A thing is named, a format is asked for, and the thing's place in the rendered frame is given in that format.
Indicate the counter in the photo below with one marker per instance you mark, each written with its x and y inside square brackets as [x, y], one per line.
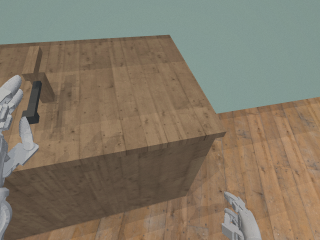
[123, 124]

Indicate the robot left hand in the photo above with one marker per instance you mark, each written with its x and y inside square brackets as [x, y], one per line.
[10, 98]

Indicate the tap lever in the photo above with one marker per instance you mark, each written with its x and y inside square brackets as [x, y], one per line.
[31, 112]

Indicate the robot right hand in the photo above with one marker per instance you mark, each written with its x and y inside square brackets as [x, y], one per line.
[244, 225]

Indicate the left robot forearm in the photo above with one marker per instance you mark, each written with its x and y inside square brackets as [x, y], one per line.
[5, 211]

